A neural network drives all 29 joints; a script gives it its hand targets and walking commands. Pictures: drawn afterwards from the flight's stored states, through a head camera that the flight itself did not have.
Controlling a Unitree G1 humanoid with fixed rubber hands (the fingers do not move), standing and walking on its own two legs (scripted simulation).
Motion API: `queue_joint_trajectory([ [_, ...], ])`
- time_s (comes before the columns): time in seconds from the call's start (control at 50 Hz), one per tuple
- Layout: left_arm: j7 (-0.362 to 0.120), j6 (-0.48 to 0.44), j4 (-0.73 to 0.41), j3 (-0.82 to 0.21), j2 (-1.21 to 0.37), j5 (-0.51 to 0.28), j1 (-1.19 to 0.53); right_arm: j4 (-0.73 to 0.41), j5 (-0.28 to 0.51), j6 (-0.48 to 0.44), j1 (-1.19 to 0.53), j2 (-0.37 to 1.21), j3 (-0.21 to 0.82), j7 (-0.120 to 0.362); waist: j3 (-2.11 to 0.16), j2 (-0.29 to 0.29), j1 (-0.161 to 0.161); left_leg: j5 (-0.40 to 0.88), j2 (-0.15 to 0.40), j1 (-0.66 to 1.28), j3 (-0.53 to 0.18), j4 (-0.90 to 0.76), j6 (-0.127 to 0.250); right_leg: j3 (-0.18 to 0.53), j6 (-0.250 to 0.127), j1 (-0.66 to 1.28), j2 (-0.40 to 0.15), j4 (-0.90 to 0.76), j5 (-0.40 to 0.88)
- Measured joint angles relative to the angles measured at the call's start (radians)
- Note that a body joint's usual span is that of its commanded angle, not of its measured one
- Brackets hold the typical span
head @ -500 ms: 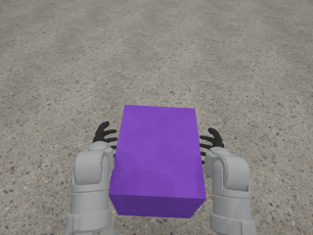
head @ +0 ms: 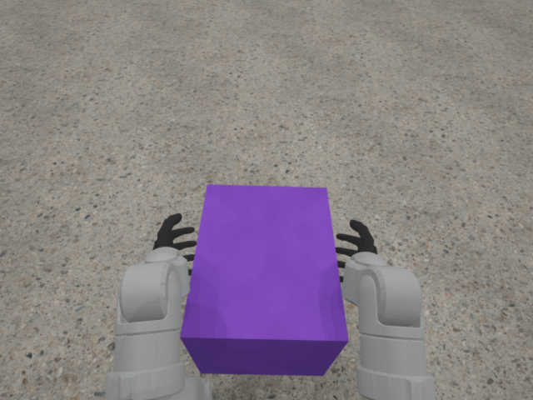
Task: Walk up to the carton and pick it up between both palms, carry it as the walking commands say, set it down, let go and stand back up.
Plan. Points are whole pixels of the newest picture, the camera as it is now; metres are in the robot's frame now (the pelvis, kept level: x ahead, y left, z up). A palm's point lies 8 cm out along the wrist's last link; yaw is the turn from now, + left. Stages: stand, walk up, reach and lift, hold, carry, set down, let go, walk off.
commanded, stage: carry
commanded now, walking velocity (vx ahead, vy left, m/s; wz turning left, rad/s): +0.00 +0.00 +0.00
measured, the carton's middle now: (264, 279) +0.32 -0.01 -0.03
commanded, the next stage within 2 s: none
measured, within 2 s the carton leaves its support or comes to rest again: neither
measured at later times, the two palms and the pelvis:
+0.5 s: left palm (343, 269) +0.27 -0.10 +0.11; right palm out of the picture +0.24 -0.38 +0.12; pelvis -0.04 -0.20 +0.03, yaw -8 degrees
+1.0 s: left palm (458, 316) +0.21 -0.23 +0.10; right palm out of the picture +0.17 -0.50 +0.10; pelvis -0.11 -0.32 +0.00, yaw -7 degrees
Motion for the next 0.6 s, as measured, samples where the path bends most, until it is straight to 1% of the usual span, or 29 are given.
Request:
queue_joint_trajectory([
  [0.02,0.002,0.003,-0.016,-0.001,0.001,0.002,0.003,0.001,0.0,-0.007,-0.001,0.0,0.005,0.006,-0.002,-0.013,0.001,0.012,-0.012,0.017,0.014,-0.053,0.011,0.005,0.014,0.017,0.011,-0.044,0.029],
  [0.04,0.005,0.007,-0.033,0.002,0.002,0.004,0.004,0.005,0.002,-0.017,-0.004,0.0,0.01,0.011,-0.005,-0.031,0.005,0.008,-0.019,0.051,0.035,-0.135,0.019,-0.002,0.064,0.034,0.015,-0.087,0.052],
  [0.06,0.006,0.013,-0.055,0.009,0.002,0.007,0.006,0.01,0.004,-0.027,-0.008,0.002,0.019,0.015,-0.009,-0.055,0.015,-0.009,-0.021,0.109,0.069,-0.266,0.036,-0.03,0.161,0.037,0.014,-0.116,0.118],
  [0.08,0.002,0.022,-0.085,0.025,0.002,0.01,0.004,0.011,0.003,-0.03,-0.025,0.007,0.027,0.015,-0.013,-0.072,0.032,-0.001,-0.014,0.188,0.11,-0.452,0.075,-0.061,0.281,-0.011,0.024,-0.051,0.204],
  [0.1,-0.008,0.024,-0.107,0.036,0.0,0.014,0.001,0.004,-0.002,-0.025,-0.056,0.02,0.014,0.008,-0.016,-0.043,0.035,0.135,0.004,0.258,0.12,-0.603,0.1,-0.098,0.32,-0.092,0.043,0.162,0.085],
  [0.12,-0.019,0.014,-0.105,0.031,0.0,0.019,-0.005,-0.009,-0.022,-0.022,-0.078,0.029,-0.007,0.018,-0.035,0.007,0.02,0.257,0.023,0.283,0.082,-0.672,0.123,-0.109,0.301,-0.164,0.051,0.397,-0.069],
  [0.14,-0.027,-0.004,-0.09,0.029,-0.006,0.024,-0.016,-0.022,-0.04,-0.028,-0.081,0.032,-0.02,0.026,-0.051,0.021,0.003,0.287,0.03,0.269,0.06,-0.639,0.122,-0.08,0.262,-0.195,0.024,0.566,-0.181],
  [0.16,-0.029,-0.009,-0.072,0.024,-0.008,0.024,-0.02,-0.029,-0.051,-0.035,-0.069,0.029,-0.018,0.031,-0.071,0.021,-0.009,0.212,0.032,0.262,0.047,-0.602,0.08,-0.039,0.217,-0.182,-0.02,0.618,-0.25],
  [0.18,-0.029,-0.007,-0.05,0.022,-0.006,0.022,-0.018,-0.027,-0.058,-0.038,-0.052,0.023,-0.01,0.045,-0.09,0.011,-0.011,0.182,0.03,0.25,0.04,-0.562,0.053,0.001,0.18,-0.137,-0.079,0.557,-0.287],
  [0.2,-0.058,0.004,-0.028,0.024,-0.002,0.012,-0.01,-0.003,-0.066,-0.036,-0.042,0.018,-0.005,0.068,-0.115,0.012,-0.008,0.175,0.039,0.24,0.033,-0.532,0.033,0.023,0.156,-0.078,-0.126,0.431,-0.29],
  [0.22,-0.066,0.023,-0.013,0.028,0.0,0.013,-0.005,0.025,-0.072,-0.03,-0.035,0.014,-0.005,0.072,-0.14,0.017,0.0,0.171,0.057,0.226,0.022,-0.502,0.019,0.034,0.143,-0.022,-0.152,0.3,-0.267],
  [0.24,-0.063,0.031,0.01,0.018,0.0,0.014,0.001,0.048,-0.073,-0.03,-0.02,0.006,-0.006,0.078,-0.152,0.026,0.01,0.128,0.069,0.21,-0.009,-0.467,0.012,0.016,0.12,-0.014,-0.137,0.281,-0.26],
  [0.26,-0.052,0.035,0.033,-0.002,0.003,0.012,0.011,0.061,-0.067,-0.028,0.002,-0.005,-0.004,0.082,-0.155,0.025,0.012,0.046,0.055,0.194,-0.052,-0.427,0.009,-0.003,0.091,-0.009,-0.126,0.281,-0.256],
  [0.28,-0.046,0.042,0.056,-0.016,0.006,0.009,0.017,0.069,-0.057,-0.02,0.02,-0.013,-0.002,0.078,-0.148,0.017,0.012,-0.008,0.026,0.179,-0.098,-0.377,0.01,-0.019,0.065,0.006,-0.121,0.263,-0.245],
  [0.3,-0.048,0.049,0.073,-0.025,0.009,0.008,0.025,0.075,-0.045,-0.006,0.029,-0.017,-0.003,0.065,-0.139,0.013,0.011,-0.029,-0.005,0.162,-0.134,-0.325,0.015,-0.032,0.047,0.025,-0.118,0.227,-0.225],
  [0.32,-0.053,0.053,0.082,-0.03,0.014,0.009,0.036,0.084,-0.035,0.004,0.031,-0.016,-0.004,0.052,-0.131,0.013,0.01,-0.024,-0.032,0.145,-0.158,-0.277,0.021,-0.042,0.039,0.046,-0.114,0.176,-0.194],
  [0.34,-0.056,0.055,0.085,-0.032,0.017,0.007,0.046,0.089,-0.028,0.012,0.031,-0.012,-0.007,0.039,-0.122,0.017,0.011,0.002,-0.052,0.133,-0.17,-0.242,0.027,-0.048,0.046,0.067,-0.11,0.122,-0.16],
  [0.36,-0.06,0.055,0.086,-0.03,0.019,0.004,0.054,0.091,-0.022,0.017,0.03,-0.01,-0.003,0.027,-0.113,0.017,0.013,0.02,-0.068,0.127,-0.17,-0.223,0.034,-0.051,0.068,0.088,-0.105,0.066,-0.129],
  [0.38,-0.064,0.054,0.077,-0.024,0.021,0.002,0.059,0.087,-0.015,0.02,0.028,-0.01,0.007,0.015,-0.102,0.009,0.018,0.027,-0.083,0.129,-0.162,-0.22,0.039,-0.05,0.091,0.108,-0.103,0.012,-0.097],
  [0.42,-0.064,0.052,0.034,-0.012,0.023,-0.006,0.065,0.067,-0.006,0.015,0.019,-0.008,0.026,0.004,-0.082,-0.021,0.028,0.011,-0.112,0.149,-0.132,-0.263,0.049,-0.05,0.15,0.139,-0.101,-0.087,-0.037],
  [0.44,-0.056,0.053,0.007,-0.01,0.022,-0.009,0.064,0.058,-0.011,0.006,0.01,-0.004,0.025,0.014,-0.077,-0.038,0.031,-0.011,-0.126,0.17,-0.107,-0.316,0.058,-0.054,0.179,0.149,-0.102,-0.129,-0.01],
  [0.46,-0.049,0.055,-0.016,-0.009,0.02,-0.008,0.059,0.054,-0.018,-0.005,0.0,-0.001,0.021,0.028,-0.072,-0.054,0.034,-0.021,-0.137,0.207,-0.068,-0.408,0.067,-0.058,0.215,0.156,-0.102,-0.162,0.013],
  [0.48,-0.042,0.058,-0.04,-0.006,0.018,-0.006,0.051,0.049,-0.025,-0.015,-0.012,0.003,0.016,0.041,-0.07,-0.064,0.038,-0.005,-0.144,0.26,-0.019,-0.536,0.085,-0.06,0.252,0.152,-0.098,-0.173,0.036],
  [0.5,-0.047,0.055,-0.056,0.001,0.015,0.0,0.042,0.042,-0.034,-0.024,-0.026,0.008,0.012,0.048,-0.07,-0.066,0.039,0.069,-0.149,0.321,0.029,-0.674,0.103,-0.061,0.275,0.135,-0.087,-0.154,0.055],
  [0.52,-0.053,0.047,-0.069,0.009,0.013,0.005,0.032,0.034,-0.045,-0.029,-0.043,0.015,0.006,0.053,-0.072,-0.051,0.038,0.151,-0.146,0.383,0.055,-0.799,0.132,-0.064,0.296,0.099,-0.064,-0.092,0.067],
  [0.54,-0.06,0.039,-0.076,0.015,0.009,0.009,0.02,0.02,-0.058,-0.03,-0.06,0.022,-0.005,0.057,-0.083,-0.021,0.03,0.227,-0.135,0.429,0.037,-0.866,0.167,-0.065,0.295,0.053,-0.038,0.019,0.007],
  [0.56,-0.066,0.024,-0.068,0.013,0.008,0.014,0.005,0.01,-0.075,-0.038,-0.063,0.023,-0.011,0.073,-0.104,-0.013,0.018,0.337,-0.127,0.432,0.012,-0.873,0.188,-0.049,0.267,0.016,-0.04,0.121,-0.081],
  [0.58,-0.066,0.008,-0.051,0.012,0.005,0.02,-0.005,0.014,-0.095,-0.057,-0.054,0.02,-0.01,0.095,-0.12,-0.037,0.011,0.345,-0.138,0.404,0.003,-0.818,0.184,-0.001,0.234,0.003,-0.069,0.175,-0.168],
  [0.6,-0.062,0.003,-0.036,0.015,-0.004,0.026,-0.003,0.026,-0.101,-0.064,-0.042,0.017,-0.011,0.104,-0.136,-0.049,0.016,0.303,-0.141,0.387,0.0,-0.763,0.175,0.03,0.196,0.022,-0.103,0.14,-0.179],
])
